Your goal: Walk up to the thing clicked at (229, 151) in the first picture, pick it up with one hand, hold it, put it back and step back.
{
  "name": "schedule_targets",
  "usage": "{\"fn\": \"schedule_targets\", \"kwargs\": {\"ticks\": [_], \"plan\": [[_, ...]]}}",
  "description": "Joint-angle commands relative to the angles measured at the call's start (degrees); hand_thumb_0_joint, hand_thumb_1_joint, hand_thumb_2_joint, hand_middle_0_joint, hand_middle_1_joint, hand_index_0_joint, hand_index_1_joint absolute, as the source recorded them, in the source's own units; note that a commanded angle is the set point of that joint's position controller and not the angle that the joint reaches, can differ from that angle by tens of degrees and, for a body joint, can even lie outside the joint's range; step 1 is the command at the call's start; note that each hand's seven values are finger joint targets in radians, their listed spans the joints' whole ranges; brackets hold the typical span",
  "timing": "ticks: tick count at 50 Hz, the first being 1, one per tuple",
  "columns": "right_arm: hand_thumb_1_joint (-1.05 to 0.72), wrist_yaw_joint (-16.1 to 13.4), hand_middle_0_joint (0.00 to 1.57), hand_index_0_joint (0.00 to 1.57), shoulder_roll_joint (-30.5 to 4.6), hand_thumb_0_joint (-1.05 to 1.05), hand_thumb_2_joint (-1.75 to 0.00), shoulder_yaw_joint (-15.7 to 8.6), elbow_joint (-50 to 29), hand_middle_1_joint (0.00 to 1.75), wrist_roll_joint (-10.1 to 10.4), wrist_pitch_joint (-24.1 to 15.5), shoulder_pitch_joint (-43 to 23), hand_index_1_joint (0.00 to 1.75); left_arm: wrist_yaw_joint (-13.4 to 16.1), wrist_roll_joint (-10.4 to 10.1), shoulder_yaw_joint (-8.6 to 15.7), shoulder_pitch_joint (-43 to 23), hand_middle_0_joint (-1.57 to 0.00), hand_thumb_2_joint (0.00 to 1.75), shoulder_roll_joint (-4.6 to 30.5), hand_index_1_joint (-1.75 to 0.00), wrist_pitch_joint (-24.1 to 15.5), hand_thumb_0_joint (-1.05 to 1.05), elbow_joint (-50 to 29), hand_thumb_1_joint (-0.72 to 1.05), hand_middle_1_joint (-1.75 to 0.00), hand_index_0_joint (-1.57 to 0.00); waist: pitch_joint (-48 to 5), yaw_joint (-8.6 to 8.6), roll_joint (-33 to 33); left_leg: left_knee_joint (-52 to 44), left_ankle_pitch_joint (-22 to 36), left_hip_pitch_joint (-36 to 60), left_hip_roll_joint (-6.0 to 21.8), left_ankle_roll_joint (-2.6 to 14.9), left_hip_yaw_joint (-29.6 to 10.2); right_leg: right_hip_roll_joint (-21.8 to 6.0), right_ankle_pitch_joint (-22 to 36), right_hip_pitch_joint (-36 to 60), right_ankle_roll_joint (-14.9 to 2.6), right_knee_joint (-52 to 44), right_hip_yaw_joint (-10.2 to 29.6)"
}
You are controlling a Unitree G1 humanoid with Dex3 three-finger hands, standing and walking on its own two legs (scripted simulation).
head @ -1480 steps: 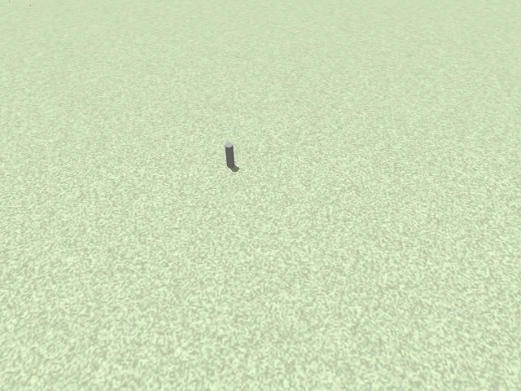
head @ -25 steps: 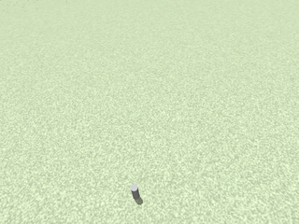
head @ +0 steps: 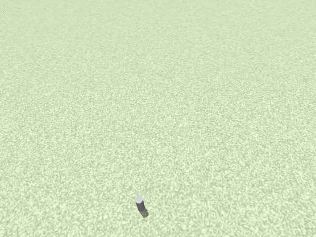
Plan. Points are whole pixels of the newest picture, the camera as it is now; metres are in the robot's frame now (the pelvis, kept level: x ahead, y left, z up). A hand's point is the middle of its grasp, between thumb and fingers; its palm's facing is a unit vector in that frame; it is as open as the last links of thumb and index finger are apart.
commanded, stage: stand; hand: left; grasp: from the side
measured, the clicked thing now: (140, 204) +0.43 +0.16 -0.71
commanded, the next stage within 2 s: step back in 0.62 s
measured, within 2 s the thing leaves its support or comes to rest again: neither
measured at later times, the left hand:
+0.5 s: hand out of the picture +0.09 +0.25 -0.15, palm faces +0.00 -0.94 -0.34, open 7.4 cm
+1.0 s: hand out of the picture +0.10 +0.32 -0.19, palm faces -0.01 -0.93 -0.36, open 7.4 cm
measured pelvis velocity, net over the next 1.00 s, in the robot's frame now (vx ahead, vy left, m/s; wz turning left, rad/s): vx -0.05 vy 0.06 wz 0.01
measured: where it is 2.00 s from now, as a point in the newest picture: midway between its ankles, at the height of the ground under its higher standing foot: outside the picture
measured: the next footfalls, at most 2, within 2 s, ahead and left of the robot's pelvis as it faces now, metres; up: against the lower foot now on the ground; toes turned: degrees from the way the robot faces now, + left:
right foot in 1.36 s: -0.08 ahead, -0.04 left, +0.00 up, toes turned -1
left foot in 1.72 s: -0.17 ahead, +0.21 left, +0.00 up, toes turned -4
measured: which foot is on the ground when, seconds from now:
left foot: down 0.00-1.00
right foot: down 0.00-0.92, up 0.94-1.00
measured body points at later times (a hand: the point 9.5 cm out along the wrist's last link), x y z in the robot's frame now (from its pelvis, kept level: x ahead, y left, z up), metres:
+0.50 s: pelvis +0.01 +0.00 +0.00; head +0.02 -0.01 +0.45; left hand +0.09 +0.30 -0.13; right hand +0.08 -0.30 -0.14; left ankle +0.00 +0.14 -0.75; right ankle +0.02 -0.12 -0.75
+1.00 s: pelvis -0.05 +0.06 -0.02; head +0.03 +0.09 +0.42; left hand +0.10 +0.37 -0.16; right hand +0.01 -0.27 -0.13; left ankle -0.06 +0.14 -0.75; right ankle +0.00 -0.11 -0.72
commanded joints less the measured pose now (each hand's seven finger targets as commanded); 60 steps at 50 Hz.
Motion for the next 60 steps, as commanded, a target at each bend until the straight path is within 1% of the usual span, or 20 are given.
{"fn": "schedule_targets", "kwargs": {"ticks": [1,4,25,30,31,35,37,38,41,44,45,46,47,48,49,52,53,55,57,60], "plan": [[-0.9,-1.11,0.2,0.2,-11.24,0.0,-0.9,-2.0,-3.0,0.3,0.0,-1.41,-1.67,0.3,0.73,-0.13,2.09,-2.4,-0.2,0.9,12.17,-0.3,-1.45,0.0,-3.09,0.9,-0.3,-0.2,-5.4,0.19,-0.86,-3.05,8.04,-0.96,5.48,2.12,-3.92,-6.41,8.27,3.26,-1.07,-2.84,5.81],[-0.9,-1.13,0.2,0.2,-11.33,0.0,-0.9,-2.0,-2.83,0.3,0.13,-1.45,-1.85,0.3,0.74,-0.26,2.06,-2.61,-0.2,0.9,12.2,-0.3,-1.47,0.0,-3.25,0.9,-0.3,-0.2,-5.82,0.15,-1.59,-3.0,10.34,-0.19,5.62,1.91,-3.79,-6.31,10.82,3.64,-0.92,-2.53,5.58],[-0.9,-0.83,0.2,0.2,-11.46,0.0,-0.9,-2.09,-3.23,0.3,0.21,-1.18,-3.27,0.3,0.66,-0.14,2.18,-2.82,-0.2,0.9,12.89,-0.3,-1.52,0.0,-3.7,0.9,-0.3,-0.2,-4.67,0.15,-1.21,-4.39,7.33,-0.54,5.89,1.91,-3.59,-6.1,7.28,3.22,-1.01,-3.74,5.5],[-0.9,-0.85,0.2,0.2,-12.05,0.0,-0.9,-2.17,-3.17,0.3,0.25,-1.4,-3.29,0.3,0.56,-0.27,2.03,-2.33,-0.2,0.9,12.66,-0.3,-1.56,0.0,-3.88,0.9,-0.3,-0.2,-6.02,0.18,-0.43,-3.84,9.95,0.65,6.18,1.81,-3.47,-6.44,10.23,4.16,-1.33,-3.07,5.63],[-0.9,-0.51,0.2,0.2,-15.01,0.0,-0.9,-3.27,-4.61,0.3,0.77,-0.27,-4.9,0.3,0.68,-1.36,4.95,-2.58,-0.2,0.9,17.39,-0.3,-0.9,0.0,-5.16,0.9,-0.3,-0.2,0.91,0.02,-2.07,3.03,15.43,-5.82,4.57,3.26,-3.85,-6.01,17.96,-0.6,-1.64,0.93,6.86],[-0.9,-0.34,0.2,0.2,-12.57,0.0,-0.9,-3.48,-6.98,0.3,1.72,0.88,-1.73,0.3,1.01,-1.18,6.11,-1.51,-0.2,0.9,18.44,-0.3,-0.31,0.0,-8.47,0.9,-0.3,-0.2,-5.33,-0.82,-6.64,16.22,8.28,-6.41,-0.42,2.75,0.27,-11.95,23.31,-0.06,-8.43,0.2,11.42],[-0.9,-0.11,0.2,0.2,-12.38,0.0,-0.9,-4.2,-7.79,0.3,1.34,1.87,0.12,0.3,1.21,-0.28,6.4,-4.55,-0.2,0.9,18.58,-0.3,-0.01,0.0,-11.4,0.9,-0.3,-0.2,-6.88,-1.08,-11.19,27.78,-14.9,-8.74,-3.6,2.95,0.49,-17.99,21.31,-3.08,-13.75,-0.92,16.36],[-0.9,0.16,0.2,0.2,-12.9,0.0,-0.9,-4.46,-8.55,0.3,1.09,2.4,1.25,0.3,1.23,0.44,6.62,-5.27,-0.2,0.9,18.97,-0.3,0.06,0.0,-12.87,0.9,-0.3,-0.2,-7.59,-1.19,-11.91,33.1,-19.21,-9.54,-3.56,3.55,-1.22,-19.57,20.97,-4.5,-15.44,-0.12,17.05],[-0.9,0.5,0.2,0.2,-12.85,0.0,-0.9,-4.84,-9.68,0.3,1.56,2.44,4.38,0.3,1.36,0.75,6.18,-8.07,-0.2,0.9,17.47,-0.3,0.6,0.0,-15.55,0.9,-0.3,-0.2,-8.89,-2.57,-12.5,29.94,-17.18,-10.07,-1.57,4.18,-2.81,-16.97,21.37,-4.93,-12.94,4.84,12.5],[-0.9,0.11,0.2,0.2,-12.55,0.0,-0.9,-5.13,-10.08,0.3,0.65,1.64,5.95,0.3,1.25,0.17,5.55,-8.84,-0.2,0.9,16.8,-0.3,1.9,0.0,-17.28,0.9,-0.3,-0.2,-8.05,-3.19,-9.55,11.4,-1.02,-8.36,-1.38,3.03,0.22,-11.79,16.33,-4.61,-8.21,13.05,8.6],[-0.9,-0.15,0.2,0.2,-14.02,0.0,-0.9,-5.59,-10.43,0.3,-0.22,1.29,4.78,0.3,1.1,-0.42,5.22,-7.12,-0.2,0.9,15.0,-0.3,2.53,0.0,-17.62,0.9,-0.3,-0.2,-6.83,-2.44,-1.82,4.2,11.59,-7.33,2.4,2.82,-4.85,-6.83,9.31,-6.93,-5.63,18.33,5.78],[-0.9,-0.41,0.2,0.2,-18.71,0.0,-0.9,-6.82,-11.19,0.3,-1.13,0.97,4.24,0.3,1.24,-1.08,4.85,-6.68,-0.2,0.9,12.59,-0.3,2.86,0.0,-18.73,0.9,-0.3,-0.2,-6.74,-2.07,9.27,1.97,27.01,-3.7,10.62,4.93,-17.07,2.15,-4.84,-14.15,-2.82,27.08,3.92],[-0.9,-0.63,0.2,0.2,-20.19,0.0,-0.9,-7.06,-11.76,0.3,-1.5,0.69,3.6,0.3,1.71,-0.99,4.92,-6.04,-0.2,0.9,11.95,-0.3,3.39,0.0,-18.17,0.9,-0.3,-0.2,-6.16,-1.54,8.51,2.63,33.02,-0.61,13.5,7.87,-20.59,7.47,-24.08,-20.13,-2.35,32.41,8.82],[-0.9,-0.82,0.2,0.2,-21.37,0.0,-0.9,-7.21,-12.92,0.3,-1.08,0.5,3.19,0.3,2.07,-0.61,4.86,-4.42,-0.2,0.9,12.47,-0.3,3.51,0.0,-18.35,0.9,-0.3,-0.2,-6.93,-2.05,8.37,4.18,37.9,-1.18,16.43,10.65,-21.32,7.24,-27.95,-20.34,-2.06,37.16,11.75],[-0.9,-1.03,0.2,0.2,-21.53,0.0,-0.9,-7.42,-13.93,0.3,-0.99,0.51,1.85,0.3,2.47,-0.42,4.91,-4.04,-0.2,0.9,12.92,-0.3,3.41,0.0,-17.83,0.9,-0.3,-0.2,-7.1,-2.35,10.29,3.06,34.37,-2.6,17.12,10.34,-22.99,7.33,-27.19,-20.92,-1.92,40.53,13.85],[-0.9,-2.16,0.2,0.2,-15.8,0.0,-0.9,-6.1,-15.26,0.3,-1.23,0.48,-2.26,0.3,2.2,-1.23,5.03,-1.33,-0.2,0.9,13.85,-0.3,3.56,0.0,-17.12,0.9,-0.3,-0.2,-7.11,1.0,8.45,7.83,37.51,4.83,8.96,5.21,-10.82,6.86,-17.34,-24.21,-2.08,42.96,14.3],[-0.9,-2.49,0.2,0.2,-14.85,0.0,-0.9,-6.0,-15.5,0.3,-0.81,0.42,-1.55,0.3,2.08,-0.96,5.03,-0.07,-0.2,0.9,13.67,-0.3,3.43,0.0,-17.42,0.9,-0.3,-0.2,-8.12,1.09,7.81,8.87,37.85,7.54,8.9,5.26,-10.44,6.66,-15.69,-24.76,-1.8,42.66,13.22],[-0.9,-2.68,0.2,0.2,-14.41,0.0,-0.9,-6.16,-16.0,0.3,-0.5,0.37,0.23,0.3,2.03,-0.32,5.21,-0.01,-0.2,0.9,13.55,-0.3,3.2,0.0,-17.77,0.9,-0.3,-0.2,-7.98,-0.21,6.29,8.89,37.07,7.58,9.73,6.72,-10.77,6.35,-16.24,-22.62,-0.47,41.86,11.99],[-0.9,-2.88,0.2,0.2,-13.86,0.0,-0.9,-6.31,-16.04,0.3,-0.28,0.5,2.6,0.3,1.84,-0.19,5.23,-1.45,-0.2,0.9,13.26,-0.3,2.86,0.0,-18.93,0.9,-0.3,-0.2,-6.77,-1.92,5.17,8.75,35.95,8.68,9.45,6.31,-10.25,5.87,-16.27,-22.3,0.14,36.29,11.15],[-0.9,-2.79,0.2,0.2,-14.58,0.0,-0.9,-6.68,-16.82,0.3,-0.1,0.6,3.71,0.3,1.71,-0.14,5.61,-1.27,-0.2,0.9,13.48,-0.3,2.73,0.0,-19.54,0.9,-0.3,-0.2,-6.4,-2.86,4.23,8.52,32.65,7.66,11.63,8.78,-11.62,4.54,-17.59,-19.29,0.26,30.72,9.98]]}}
